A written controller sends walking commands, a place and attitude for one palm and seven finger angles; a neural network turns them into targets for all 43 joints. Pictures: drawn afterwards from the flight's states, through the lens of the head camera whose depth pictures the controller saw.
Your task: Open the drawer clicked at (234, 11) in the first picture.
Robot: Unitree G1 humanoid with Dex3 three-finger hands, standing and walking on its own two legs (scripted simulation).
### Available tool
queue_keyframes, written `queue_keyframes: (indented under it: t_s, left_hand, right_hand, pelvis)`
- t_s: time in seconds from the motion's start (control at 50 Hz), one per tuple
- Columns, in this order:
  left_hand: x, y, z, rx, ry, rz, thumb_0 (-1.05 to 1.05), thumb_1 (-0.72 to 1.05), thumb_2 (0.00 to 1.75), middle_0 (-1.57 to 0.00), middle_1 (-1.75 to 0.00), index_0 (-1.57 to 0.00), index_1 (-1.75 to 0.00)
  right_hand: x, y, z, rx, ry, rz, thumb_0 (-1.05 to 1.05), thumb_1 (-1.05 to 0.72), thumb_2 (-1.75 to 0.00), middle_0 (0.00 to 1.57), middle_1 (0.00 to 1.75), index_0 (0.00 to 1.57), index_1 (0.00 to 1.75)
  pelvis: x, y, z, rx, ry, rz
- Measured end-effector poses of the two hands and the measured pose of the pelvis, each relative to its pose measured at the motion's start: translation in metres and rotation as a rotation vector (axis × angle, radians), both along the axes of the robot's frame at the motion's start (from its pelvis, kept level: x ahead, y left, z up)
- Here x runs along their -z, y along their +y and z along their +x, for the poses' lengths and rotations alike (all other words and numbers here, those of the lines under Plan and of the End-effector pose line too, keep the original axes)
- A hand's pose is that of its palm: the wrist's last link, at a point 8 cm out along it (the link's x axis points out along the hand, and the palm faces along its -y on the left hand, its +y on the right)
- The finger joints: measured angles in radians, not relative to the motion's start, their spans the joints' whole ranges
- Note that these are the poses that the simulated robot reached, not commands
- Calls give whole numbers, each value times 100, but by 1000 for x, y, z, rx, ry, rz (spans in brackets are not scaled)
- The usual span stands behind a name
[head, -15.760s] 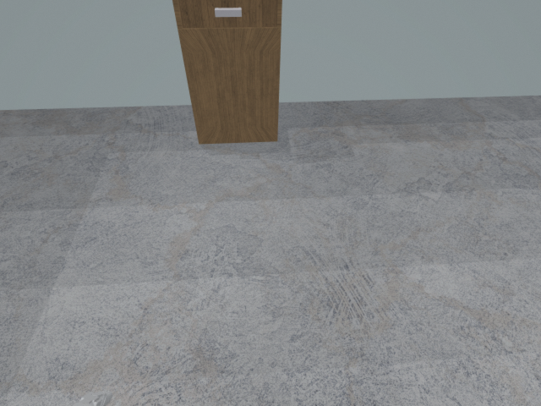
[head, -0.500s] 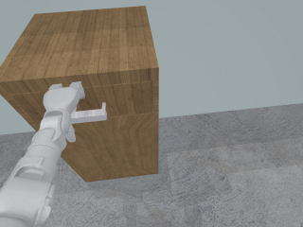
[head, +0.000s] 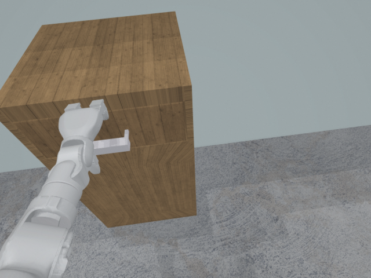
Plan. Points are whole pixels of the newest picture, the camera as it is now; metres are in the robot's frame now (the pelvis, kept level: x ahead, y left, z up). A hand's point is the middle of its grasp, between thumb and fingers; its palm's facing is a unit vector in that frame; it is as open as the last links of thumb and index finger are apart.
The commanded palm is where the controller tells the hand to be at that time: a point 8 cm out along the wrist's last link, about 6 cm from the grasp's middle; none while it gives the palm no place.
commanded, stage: move the hooked fingers above the handle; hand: left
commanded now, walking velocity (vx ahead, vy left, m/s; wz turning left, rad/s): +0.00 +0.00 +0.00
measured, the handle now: (108, 140) +0.47 +0.23 -0.01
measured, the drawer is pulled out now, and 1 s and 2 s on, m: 0.00 0.00 0.00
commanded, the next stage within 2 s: lower the fingers behind the handle in 0.70 s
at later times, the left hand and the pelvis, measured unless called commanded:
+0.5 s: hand (105, 134) +0.44 +0.20 +0.06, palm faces +0.09 -0.01 -1.00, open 13.6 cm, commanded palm +0.41 +0.25 +0.12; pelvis +0.00 +0.00 +0.00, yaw +1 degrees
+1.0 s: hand (96, 150) +0.41 +0.23 +0.03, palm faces -0.03 -0.05 -1.00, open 13.8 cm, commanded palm +0.40 +0.24 +0.09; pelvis +0.00 +0.00 -0.01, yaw +3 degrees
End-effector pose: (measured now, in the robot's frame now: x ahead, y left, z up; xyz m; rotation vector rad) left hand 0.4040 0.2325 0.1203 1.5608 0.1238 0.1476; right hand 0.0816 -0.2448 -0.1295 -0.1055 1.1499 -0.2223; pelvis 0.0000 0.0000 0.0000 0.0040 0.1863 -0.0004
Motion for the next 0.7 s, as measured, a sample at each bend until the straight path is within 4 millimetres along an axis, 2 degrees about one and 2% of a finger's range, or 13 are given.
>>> queue_keyframes:
  t_s: [0.08,0.14,0.24,0.32,0.36,0.44,0.58,0.64,0.7]
  left_hand:
    - [4,21,-8,-58,81,-1,0,-49,31,-34,-122,-34,-122]
    - [10,26,-15,-30,127,1,0,-49,31,-33,-121,-34,-121]
    - [16,0,-20,146,103,-24,-1,-49,31,-32,-121,-33,-120]
    - [15,-20,-10,221,10,-44,-1,-49,31,-32,-121,-33,-120]
    - [11,-20,-1,200,-45,-44,0,-49,31,-33,-121,-33,-120]
    - [7,-24,5,161,-89,-23,0,-49,31,-44,-129,-33,-121]
    - [0,-31,8,81,-20,26,0,-49,31,-42,-126,-36,-126]
    - [-1,-25,7,37,25,-5,0,-49,31,-39,-124,-36,-125]
    - [1,-9,3,-7,70,-18,0,-49,31,-37,-123,-35,-123]
  right_hand:
    - [-5,-3,5,-13,-16,-12,1,-90,-90,20,30,21,30]
    - [-9,-11,7,-34,-16,-44,1,-90,-90,20,30,21,30]
    - [-11,-26,13,-65,-5,-104,1,-90,-90,20,30,21,30]
    - [-10,-31,15,-60,-5,-121,1,-90,-90,20,30,21,30]
    - [-9,-31,14,-49,-5,-118,1,-90,-90,20,30,21,30]
    - [-4,-25,8,-35,9,-87,1,-91,-90,20,30,20,30]
    - [2,-10,0,-4,19,-19,1,-90,-90,20,30,21,30]
    - [-1,-9,-2,15,4,-15,1,-90,-90,20,30,21,30]
    - [-5,-13,-4,22,-10,-31,1,-90,-90,20,30,21,30]
  pelvis:
    - [-2,-4,0,-10,-9,1]
    - [-1,-6,0,-26,-10,-3]
    - [1,-4,0,-51,-7,-9]
    - [5,-4,-2,-50,9,-9]
    - [6,-4,-2,-41,21,-7]
    - [6,-4,-1,-27,31,-5]
    - [1,-7,-3,-5,7,4]
    - [-1,-9,-4,3,-6,7]
    - [-2,-12,-5,5,-12,7]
